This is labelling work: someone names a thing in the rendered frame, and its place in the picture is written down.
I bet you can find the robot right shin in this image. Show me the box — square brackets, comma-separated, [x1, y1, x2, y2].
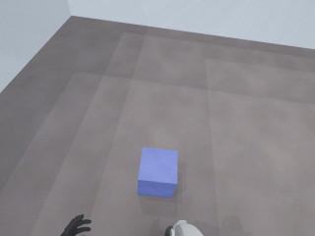
[174, 220, 187, 227]

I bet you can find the right robot thigh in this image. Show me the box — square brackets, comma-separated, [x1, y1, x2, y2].
[170, 223, 204, 236]

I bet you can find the robot left hand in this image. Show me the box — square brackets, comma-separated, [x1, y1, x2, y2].
[60, 214, 92, 236]

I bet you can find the carton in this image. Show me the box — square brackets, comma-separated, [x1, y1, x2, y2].
[138, 147, 178, 199]

